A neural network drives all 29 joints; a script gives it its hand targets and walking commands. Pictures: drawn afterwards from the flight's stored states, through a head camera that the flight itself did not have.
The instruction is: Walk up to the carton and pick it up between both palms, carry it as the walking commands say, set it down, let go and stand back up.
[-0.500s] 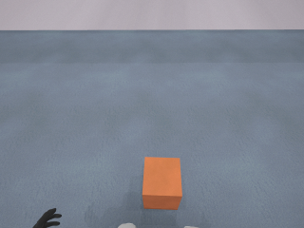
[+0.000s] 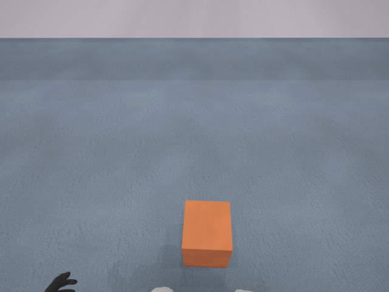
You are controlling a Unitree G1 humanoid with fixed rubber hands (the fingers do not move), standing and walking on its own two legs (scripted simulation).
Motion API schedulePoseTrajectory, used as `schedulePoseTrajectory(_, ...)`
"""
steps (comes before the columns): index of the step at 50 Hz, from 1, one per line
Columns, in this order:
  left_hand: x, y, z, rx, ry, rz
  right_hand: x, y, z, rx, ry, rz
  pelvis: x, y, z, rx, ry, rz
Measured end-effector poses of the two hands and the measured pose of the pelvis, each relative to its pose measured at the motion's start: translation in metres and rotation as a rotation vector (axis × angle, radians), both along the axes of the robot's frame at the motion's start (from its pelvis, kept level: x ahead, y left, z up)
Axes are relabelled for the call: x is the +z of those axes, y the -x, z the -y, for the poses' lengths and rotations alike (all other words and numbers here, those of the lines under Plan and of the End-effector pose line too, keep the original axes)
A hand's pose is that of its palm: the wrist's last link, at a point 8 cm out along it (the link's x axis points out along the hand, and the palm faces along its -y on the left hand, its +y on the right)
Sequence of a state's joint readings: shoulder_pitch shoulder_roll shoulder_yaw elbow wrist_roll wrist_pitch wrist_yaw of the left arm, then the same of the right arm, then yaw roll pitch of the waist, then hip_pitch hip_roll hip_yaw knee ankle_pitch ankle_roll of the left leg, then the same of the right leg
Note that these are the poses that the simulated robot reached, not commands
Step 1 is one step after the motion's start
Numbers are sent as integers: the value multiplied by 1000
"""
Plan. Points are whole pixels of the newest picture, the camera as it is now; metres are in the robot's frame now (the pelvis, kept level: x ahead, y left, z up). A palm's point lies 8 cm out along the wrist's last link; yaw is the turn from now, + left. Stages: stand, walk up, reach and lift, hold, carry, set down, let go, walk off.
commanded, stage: walk up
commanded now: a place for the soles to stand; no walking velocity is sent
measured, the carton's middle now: (206, 234) +0.47 -0.01 -0.61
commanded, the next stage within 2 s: none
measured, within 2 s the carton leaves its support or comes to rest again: neither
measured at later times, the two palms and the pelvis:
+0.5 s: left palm out of the picture +0.12 +0.33 -0.09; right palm out of the picture +0.07 -0.34 -0.08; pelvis +0.00 +0.00 +0.00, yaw +0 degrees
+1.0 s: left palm out of the picture +0.12 +0.33 -0.09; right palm out of the picture +0.07 -0.34 -0.08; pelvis +0.00 +0.00 +0.00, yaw +0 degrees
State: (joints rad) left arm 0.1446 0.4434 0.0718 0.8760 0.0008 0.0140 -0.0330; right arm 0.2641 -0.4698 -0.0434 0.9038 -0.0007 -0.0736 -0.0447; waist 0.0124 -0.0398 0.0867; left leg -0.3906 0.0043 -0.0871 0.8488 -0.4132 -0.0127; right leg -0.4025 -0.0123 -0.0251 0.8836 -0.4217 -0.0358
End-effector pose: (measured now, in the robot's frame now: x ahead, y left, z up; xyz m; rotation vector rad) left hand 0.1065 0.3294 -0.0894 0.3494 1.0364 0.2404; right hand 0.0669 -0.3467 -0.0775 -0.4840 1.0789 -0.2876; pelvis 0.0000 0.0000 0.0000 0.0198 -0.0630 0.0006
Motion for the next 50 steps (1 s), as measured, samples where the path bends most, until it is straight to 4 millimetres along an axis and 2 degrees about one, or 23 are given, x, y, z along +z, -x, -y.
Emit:
schedulePoseTrajectory(9,3,-13,2,-6,-3,17,-1,-4,1,2,-3,-6,1,-5,1,2,-2,-7)
schedulePoseTrajectory(15,1,-10,-3,-3,-1,5,-1,-7,-4,3,-3,-7,0,-7,-3,2,3,-10)
schedulePoseTrajectory(22,3,-19,-1,-9,0,31,-1,-6,-4,5,-4,-3,0,-5,-2,3,1,-8)
schedulePoseTrajectory(29,-2,-9,-8,-4,9,15,1,-4,-10,4,4,-1,0,-4,-9,3,9,-5)
schedulePoseTrajectory(35,2,-15,-5,-8,7,36,2,-2,-9,5,2,4,0,-1,-7,4,6,-3)
schedulePoseTrajectory(42,1,-6,-6,-3,5,23,1,-1,-9,6,-1,4,1,1,-7,5,6,-1)
schedulePoseTrajectory(50,4,-10,-4,-4,2,31,0,-1,-7,5,-4,2,1,1,-4,6,2,-1)
